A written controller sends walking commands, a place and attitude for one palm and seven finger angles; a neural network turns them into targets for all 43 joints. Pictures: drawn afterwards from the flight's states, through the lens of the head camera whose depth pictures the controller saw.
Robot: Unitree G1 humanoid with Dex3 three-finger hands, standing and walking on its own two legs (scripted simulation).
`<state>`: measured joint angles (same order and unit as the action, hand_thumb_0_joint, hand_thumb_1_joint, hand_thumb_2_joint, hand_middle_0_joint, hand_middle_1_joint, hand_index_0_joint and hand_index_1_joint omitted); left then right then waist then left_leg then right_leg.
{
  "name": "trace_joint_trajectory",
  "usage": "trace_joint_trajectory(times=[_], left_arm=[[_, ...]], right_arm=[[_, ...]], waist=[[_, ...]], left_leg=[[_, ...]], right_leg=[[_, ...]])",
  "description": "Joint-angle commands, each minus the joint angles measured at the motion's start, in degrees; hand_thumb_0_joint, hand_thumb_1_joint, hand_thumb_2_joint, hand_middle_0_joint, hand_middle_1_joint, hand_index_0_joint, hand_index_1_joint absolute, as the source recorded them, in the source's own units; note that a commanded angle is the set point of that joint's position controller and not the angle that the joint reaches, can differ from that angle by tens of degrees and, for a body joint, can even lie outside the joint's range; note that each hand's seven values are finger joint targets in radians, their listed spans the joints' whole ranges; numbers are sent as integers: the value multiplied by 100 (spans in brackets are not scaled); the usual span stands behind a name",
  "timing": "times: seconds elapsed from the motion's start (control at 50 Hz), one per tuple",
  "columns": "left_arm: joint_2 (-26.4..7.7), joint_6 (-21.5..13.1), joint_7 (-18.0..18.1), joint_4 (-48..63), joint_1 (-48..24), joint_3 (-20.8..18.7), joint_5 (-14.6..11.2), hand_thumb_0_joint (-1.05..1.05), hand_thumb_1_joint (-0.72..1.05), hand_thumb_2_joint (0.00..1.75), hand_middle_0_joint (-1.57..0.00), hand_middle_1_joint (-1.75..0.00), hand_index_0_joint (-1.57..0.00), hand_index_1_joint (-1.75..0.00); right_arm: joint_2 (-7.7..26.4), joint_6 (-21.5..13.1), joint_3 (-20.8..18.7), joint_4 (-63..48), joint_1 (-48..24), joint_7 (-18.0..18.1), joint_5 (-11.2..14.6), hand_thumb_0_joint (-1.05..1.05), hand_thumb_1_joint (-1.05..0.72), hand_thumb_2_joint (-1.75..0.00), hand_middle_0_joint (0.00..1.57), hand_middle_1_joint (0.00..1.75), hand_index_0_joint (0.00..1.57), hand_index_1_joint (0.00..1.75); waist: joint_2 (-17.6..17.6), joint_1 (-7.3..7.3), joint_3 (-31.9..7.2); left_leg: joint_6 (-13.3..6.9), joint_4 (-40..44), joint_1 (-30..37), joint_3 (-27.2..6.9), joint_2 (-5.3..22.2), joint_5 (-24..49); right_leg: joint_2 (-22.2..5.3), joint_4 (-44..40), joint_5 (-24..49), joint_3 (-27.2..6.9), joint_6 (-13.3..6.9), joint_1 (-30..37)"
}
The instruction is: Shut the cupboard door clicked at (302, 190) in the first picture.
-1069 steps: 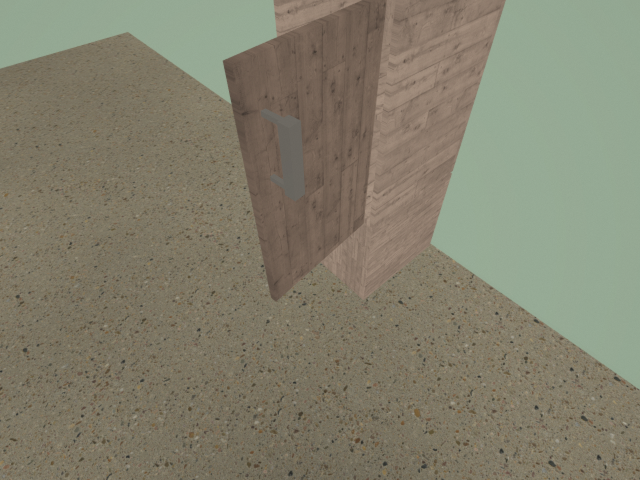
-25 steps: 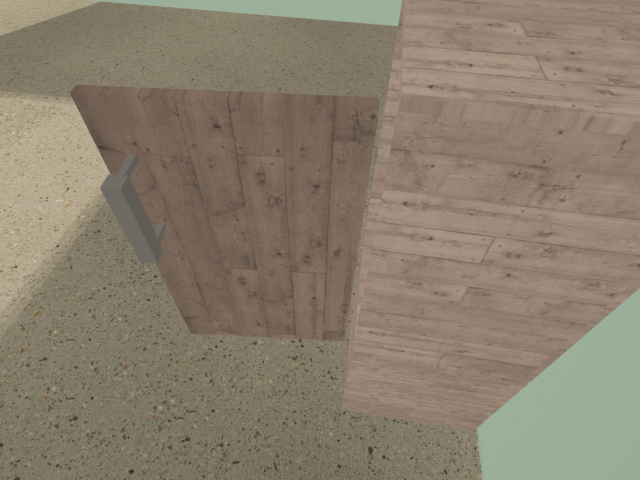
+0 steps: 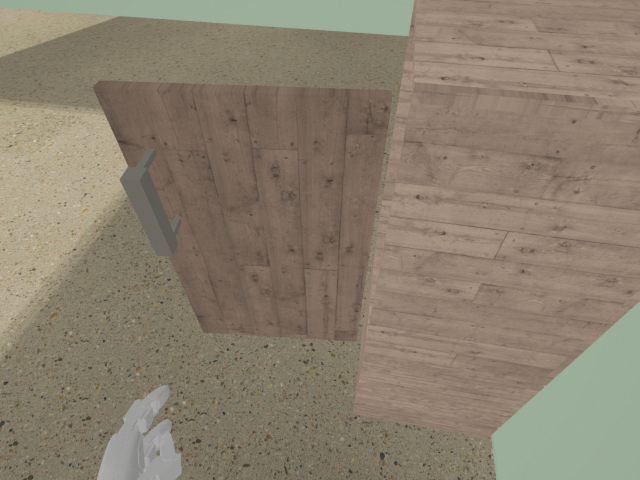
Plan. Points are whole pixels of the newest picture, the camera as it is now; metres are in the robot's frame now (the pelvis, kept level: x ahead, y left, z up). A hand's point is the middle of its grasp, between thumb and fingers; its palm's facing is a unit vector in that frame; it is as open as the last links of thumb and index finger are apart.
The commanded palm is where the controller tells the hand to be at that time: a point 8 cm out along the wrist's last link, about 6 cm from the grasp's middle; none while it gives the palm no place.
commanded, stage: raise the hand and make a fist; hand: left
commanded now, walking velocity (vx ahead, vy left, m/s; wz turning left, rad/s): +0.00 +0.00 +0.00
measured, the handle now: (158, 204) +0.46 +0.25 +0.10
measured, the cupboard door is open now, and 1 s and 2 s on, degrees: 96 96 96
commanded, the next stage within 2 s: bring the fist close to the handle in 1.78 s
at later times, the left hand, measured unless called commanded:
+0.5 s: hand (185, 471) +0.14 +0.15 +0.01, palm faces -0.07 -0.99 -0.07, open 5.1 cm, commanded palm +0.12 +0.22 +0.01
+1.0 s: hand (138, 416) +0.18 +0.20 +0.06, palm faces -0.01 -1.00 -0.05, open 3.2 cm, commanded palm +0.15 +0.25 +0.06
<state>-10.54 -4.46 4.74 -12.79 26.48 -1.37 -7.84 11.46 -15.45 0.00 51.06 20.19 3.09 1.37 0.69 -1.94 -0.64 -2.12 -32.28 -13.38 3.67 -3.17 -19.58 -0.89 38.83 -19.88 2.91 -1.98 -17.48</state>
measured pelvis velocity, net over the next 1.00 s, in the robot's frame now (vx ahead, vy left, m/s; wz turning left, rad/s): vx -0.03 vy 0.01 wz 0.02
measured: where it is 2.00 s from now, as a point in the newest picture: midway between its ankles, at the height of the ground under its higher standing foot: outside the picture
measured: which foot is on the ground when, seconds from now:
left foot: down 0.00-1.00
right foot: down 0.00-1.00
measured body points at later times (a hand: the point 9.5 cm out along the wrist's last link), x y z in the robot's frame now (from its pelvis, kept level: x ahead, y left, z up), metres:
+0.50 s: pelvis -0.07 -0.03 -0.07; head -0.03 -0.03 +0.38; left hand +0.14 +0.21 +0.01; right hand +0.15 -0.23 -0.13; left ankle -0.03 +0.09 -0.73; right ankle -0.02 -0.09 -0.73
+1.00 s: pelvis -0.03 +0.01 -0.03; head +0.00 +0.02 +0.42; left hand +0.18 +0.25 +0.06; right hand +0.16 -0.22 -0.09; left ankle -0.03 +0.09 -0.73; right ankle -0.02 -0.09 -0.73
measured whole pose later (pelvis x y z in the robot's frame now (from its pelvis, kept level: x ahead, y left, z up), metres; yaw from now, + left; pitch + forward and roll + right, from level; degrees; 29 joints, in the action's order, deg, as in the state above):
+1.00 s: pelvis -0.03 +0.01 -0.03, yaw +1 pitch +7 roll -2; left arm -14.5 -14.1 -13.7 11.2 24.0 -8.4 -15.8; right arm 14.4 -15.6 1.3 29.9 15.3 3.1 1.8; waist -1.4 0.8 -4.5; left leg -3.1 -50.8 -32.2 0.7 -1.7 -25.5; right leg 0.6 48.3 -23.7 5.0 -1.8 -31.6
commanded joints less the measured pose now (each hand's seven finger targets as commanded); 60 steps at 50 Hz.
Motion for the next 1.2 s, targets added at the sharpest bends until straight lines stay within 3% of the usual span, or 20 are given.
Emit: trace_joint_trajectory(times=[0.0,0.04,0.08,0.1,0.12,0.16,0.2,0.22,0.26,0.3,0.38,0.44,0.5,0.54,0.62,0.68,0.78,0.88,0.92,1.18], left_arm=[[185,-1407,-764,458,807,-324,-372,0,90,90,-33,-44,-33,-44],[375,-2363,-1607,242,1444,-372,-560,0,90,90,-36,-48,-36,-48],[-132,-3105,-2329,340,1043,-631,-567,0,90,90,-40,-52,-40,-52],[-560,-3028,-2460,253,1148,-1037,-531,0,90,90,-42,-54,-42,-54],[-650,-2856,-2528,709,886,-1009,-603,0,90,90,-44,-56,-44,-56],[-956,-2485,-2385,1619,107,-1249,-817,0,90,90,-47,-60,-47,-60],[-1187,-2447,-2040,2568,-684,-1443,-924,0,90,90,-51,-64,-51,-64],[-1198,-2533,-1875,3074,-932,-1421,-896,0,90,90,-53,-66,-53,-66],[-942,-2781,-1697,3670,-1376,-972,-809,0,90,90,-57,-70,-57,-70],[-829,-2948,-1744,3850,-1873,-498,-747,0,90,90,-60,-74,-60,-74],[-985,-2377,-2214,2820,-1333,-361,-789,0,90,90,-68,-82,-68,-82],[-1362,-1536,-2357,2426,-986,-925,-891,0,90,90,-73,-88,-73,-88],[-1563,-1116,-2106,2576,-783,-1609,-1077,0,90,90,-79,-94,-79,-94],[-1367,-1170,-1945,2853,-701,-1646,-1160,0,90,90,-82,-98,-82,-98],[-1198,-1527,-1915,2895,-528,-1473,-1092,0,90,90,-90,-106,-90,-106],[-1050,-1661,-2107,2911,-468,-1187,-1076,0,90,90,-95,-112,-95,-112],[-1158,-1619,-2062,3345,-557,-1224,-1054,0,90,90,-104,-122,-104,-122],[-1028,-1484,-1825,3694,-509,-1139,-952,0,90,90,-113,-132,-113,-132],[-1012,-1329,-1809,3655,-551,-1108,-914,0,90,90,-117,-136,-117,-136],[-1203,-509,-1981,3868,-1431,-1235,-925,0,90,90,-130,-150,-130,-150]], right_arm=[[974,-578,-479,-1623,-744,-292,-80,0,-90,-90,20,30,20,30],[927,-459,-541,-1896,-883,-398,-147,0,-90,-90,20,30,20,30],[965,-379,-587,-2311,-1111,-459,-136,0,-90,-90,20,30,20,30],[960,-255,-607,-2490,-1159,-470,-70,0,-90,-90,20,30,20,30],[1010,-157,-554,-2822,-1325,-463,-22,0,-90,-90,20,30,20,30],[997,-45,-482,-3275,-1453,-345,44,0,-90,-90,20,30,20,30],[916,-16,-431,-3408,-1325,-227,50,0,-90,-90,20,30,20,30],[865,-24,-410,-3439,-1205,-198,39,0,-90,-90,20,30,20,30],[823,-114,-329,-3363,-1104,-149,35,0,-90,-90,20,30,20,30],[894,-226,-258,-3212,-1054,-64,24,0,-90,-90,20,30,20,30],[1031,-313,-167,-3010,-878,74,115,0,-90,-90,20,30,20,30],[1002,-209,-145,-3133,-910,124,191,0,-90,-90,20,30,20,30],[869,-144,-104,-3196,-1024,135,158,0,-90,-90,20,30,20,30],[786,-164,-100,-3210,-995,114,111,0,-90,-90,20,30,20,30],[812,-295,-119,-3059,-864,64,44,0,-90,-90,20,30,20,30],[919,-367,-166,-2996,-733,57,56,0,-90,-90,20,30,20,30],[988,-470,-188,-2979,-672,85,52,0,-90,-90,20,30,20,30],[962,-412,-146,-2980,-651,51,41,0,-90,-90,20,30,20,30],[956,-338,-128,-2993,-665,43,46,0,-90,-90,20,30,20,30],[930,-182,73,-3001,-820,109,102,0,-90,-90,20,30,20,30]], waist=[[976,208,132],[1760,409,-514],[1382,451,-776],[699,634,-769],[216,693,-1001],[-133,675,-1390],[-117,494,-1670],[-312,408,-1827],[-540,119,-1624],[-376,-211,-1412],[-285,-218,-957],[-105,89,-1050],[-63,382,-1375],[217,392,-1469],[160,327,-1318],[46,220,-1256],[-315,272,-1467],[-562,305,-1470],[-385,274,-1294],[-534,287,-1052]], left_leg=[[424,-672,-1293,-716,330,1946],[372,-1404,-2069,-496,186,1648],[337,-1928,-2899,-347,64,725],[305,-1976,-3084,-270,38,531],[241,-1976,-3113,-178,-32,317],[136,-2058,-3178,-150,-33,-198],[76,-2296,-3305,-246,41,-522],[35,-2386,-3229,-291,97,-549],[-9,-2458,-3026,-388,181,-624],[-70,-2513,-2948,-518,248,-773],[-61,-2408,-3202,-547,277,-973],[-28,-2160,-3221,-518,268,-870],[51,-2016,-3091,-550,248,-537],[88,-1907,-2965,-581,256,-249],[86,-1669,-2699,-635,268,246],[40,-1516,-2366,-622,257,402],[19,-1198,-1727,-677,275,723],[128,-968,-1207,-787,354,1392],[131,-892,-1200,-802,374,1372],[261,-342,-611,-927,436,1335]], right_leg=[[25,-151,1248,195,-4,-1174],[-37,690,2063,-5,91,-1327],[-142,1094,1375,-416,81,-1599],[-186,1094,1013,-630,0,-1526],[-143,1105,390,-663,-54,-1513],[-113,921,-766,-836,-29,-1605],[-110,724,-1548,-1151,54,-1739],[-127,615,-1699,-1257,71,-1748],[-53,552,-1812,-1155,54,-2105],[26,553,-1898,-1062,67,-2413],[-19,213,-2180,-1129,123,-2245],[-165,-86,-2334,-1278,192,-1639],[-300,-147,-1835,-1361,256,-997],[-324,-104,-1167,-1266,314,-812],[-252,115,-28,-994,319,-766],[-126,198,185,-700,273,-980],[82,382,481,-195,102,-991],[176,531,1086,127,48,-964],[184,453,1088,148,62,-942],[210,-39,1072,211,38,-577]])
